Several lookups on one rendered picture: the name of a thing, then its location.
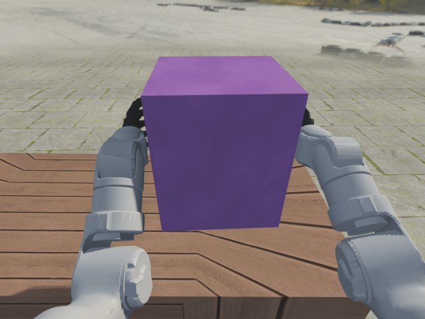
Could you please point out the pedestal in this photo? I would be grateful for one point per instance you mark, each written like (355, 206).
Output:
(285, 272)

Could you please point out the right robot upper arm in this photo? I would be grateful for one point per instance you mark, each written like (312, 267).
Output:
(383, 271)

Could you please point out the right robot forearm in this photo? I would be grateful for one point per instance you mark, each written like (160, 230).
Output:
(355, 204)

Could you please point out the left robot upper arm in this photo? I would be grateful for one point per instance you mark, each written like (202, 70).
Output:
(108, 283)

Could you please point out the robot right hand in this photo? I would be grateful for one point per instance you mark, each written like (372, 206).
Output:
(307, 120)

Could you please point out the robot left hand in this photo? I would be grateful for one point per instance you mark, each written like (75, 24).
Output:
(133, 115)

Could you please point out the left robot forearm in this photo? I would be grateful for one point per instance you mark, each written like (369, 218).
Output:
(117, 197)

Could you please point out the carton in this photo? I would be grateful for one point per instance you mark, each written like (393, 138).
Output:
(222, 133)

